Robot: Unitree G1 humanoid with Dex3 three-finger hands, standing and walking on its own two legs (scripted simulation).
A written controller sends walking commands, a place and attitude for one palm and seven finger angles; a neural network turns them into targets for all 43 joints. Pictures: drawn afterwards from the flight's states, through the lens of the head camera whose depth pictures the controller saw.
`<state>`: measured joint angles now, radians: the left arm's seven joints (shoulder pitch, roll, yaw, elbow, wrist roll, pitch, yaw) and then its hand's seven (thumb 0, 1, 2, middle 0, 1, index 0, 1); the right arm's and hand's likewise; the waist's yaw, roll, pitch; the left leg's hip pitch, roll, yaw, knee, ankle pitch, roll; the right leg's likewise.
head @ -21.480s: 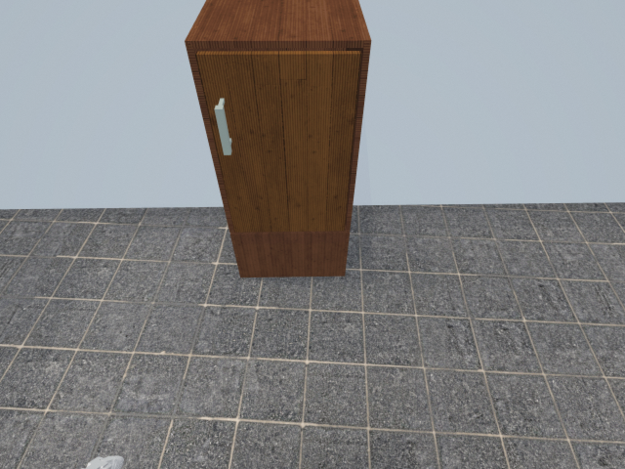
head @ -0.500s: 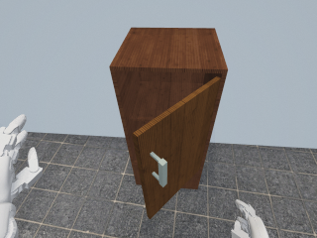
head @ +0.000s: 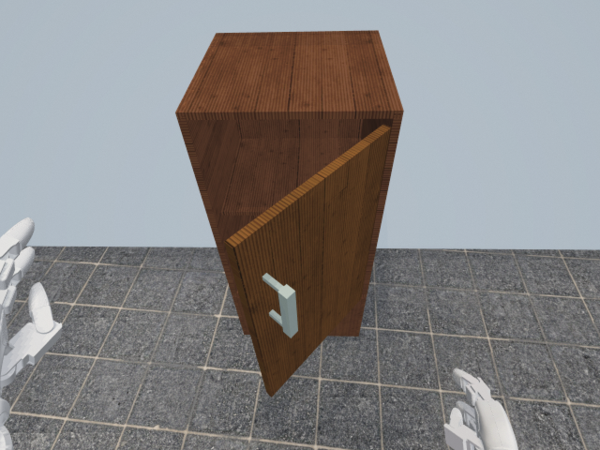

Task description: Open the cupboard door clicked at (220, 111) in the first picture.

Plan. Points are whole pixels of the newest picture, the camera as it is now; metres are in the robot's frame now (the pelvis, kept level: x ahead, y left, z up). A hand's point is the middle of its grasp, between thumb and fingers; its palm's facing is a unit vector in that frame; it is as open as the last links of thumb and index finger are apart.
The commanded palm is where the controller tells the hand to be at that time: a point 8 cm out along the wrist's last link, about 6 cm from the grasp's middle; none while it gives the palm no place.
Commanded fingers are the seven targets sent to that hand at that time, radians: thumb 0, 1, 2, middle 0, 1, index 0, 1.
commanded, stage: step back with the hand held close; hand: left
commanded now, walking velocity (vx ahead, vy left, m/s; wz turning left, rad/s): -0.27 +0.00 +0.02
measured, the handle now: (280, 305) +0.35 +0.07 -0.06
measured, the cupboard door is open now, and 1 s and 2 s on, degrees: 49 49 49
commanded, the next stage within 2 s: stop stepping back and stand still in 1.08 s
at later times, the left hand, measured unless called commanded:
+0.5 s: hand out of the picture +0.13 +0.29 +0.15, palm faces +0.43 -0.75 -0.51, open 7.4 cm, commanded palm +0.07 +0.33 +0.17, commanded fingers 0.00 0.90 0.90 -0.20 -0.30 -0.20 -0.30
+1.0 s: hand out of the picture +0.08 +0.29 +0.16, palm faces +0.41 -0.79 -0.46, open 7.4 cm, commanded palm +0.03 +0.31 +0.17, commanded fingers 0.00 0.90 0.90 -0.20 -0.30 -0.20 -0.30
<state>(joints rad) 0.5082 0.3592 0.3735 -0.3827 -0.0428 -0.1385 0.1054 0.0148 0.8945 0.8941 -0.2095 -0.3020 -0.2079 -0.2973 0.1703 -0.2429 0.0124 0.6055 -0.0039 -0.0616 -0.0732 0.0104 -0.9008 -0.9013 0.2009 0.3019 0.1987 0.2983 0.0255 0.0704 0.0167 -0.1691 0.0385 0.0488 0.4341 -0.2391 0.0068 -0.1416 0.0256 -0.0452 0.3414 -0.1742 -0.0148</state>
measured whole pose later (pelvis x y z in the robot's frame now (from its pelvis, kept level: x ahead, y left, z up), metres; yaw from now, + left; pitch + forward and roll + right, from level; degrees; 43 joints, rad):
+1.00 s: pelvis -0.13 +0.02 -0.01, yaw -2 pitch +5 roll -2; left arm 0.55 0.44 0.46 -0.54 -0.05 -0.23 0.15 0.01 0.90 0.89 -0.21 -0.30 -0.21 -0.30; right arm 0.16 -0.17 0.02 0.63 -0.04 -0.12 -0.05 0.01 -0.90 -0.90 0.20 0.30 0.20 0.30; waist 0.04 -0.03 -0.01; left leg -0.49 0.03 0.07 0.43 -0.02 0.04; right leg -0.12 0.04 0.02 0.45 -0.33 -0.02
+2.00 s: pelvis -0.22 +0.04 +0.00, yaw -3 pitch +1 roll -1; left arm 0.60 0.44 0.38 -0.46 -0.04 -0.17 0.14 0.01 0.89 0.89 -0.21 -0.30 -0.21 -0.30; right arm 0.21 -0.18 0.04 0.64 -0.02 -0.13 -0.07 0.01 -0.90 -0.90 0.20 0.30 0.20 0.30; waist -0.01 0.02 -0.01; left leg -0.32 -0.04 0.01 0.40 -0.10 0.04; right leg -0.13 0.05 -0.03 0.37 -0.25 -0.04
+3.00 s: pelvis -0.22 +0.01 -0.01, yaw -2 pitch -2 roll +0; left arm 0.24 0.21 -0.01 0.86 0.02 0.06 0.01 0.01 0.91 0.89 -0.20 -0.30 -0.20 -0.29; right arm 0.17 -0.27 0.01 0.93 -0.03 0.02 -0.01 0.01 -0.90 -0.90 0.20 0.30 0.20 0.30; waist -0.03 -0.01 0.05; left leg -0.32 -0.03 -0.02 0.54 -0.19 0.02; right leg -0.12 0.07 -0.07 0.52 -0.37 -0.08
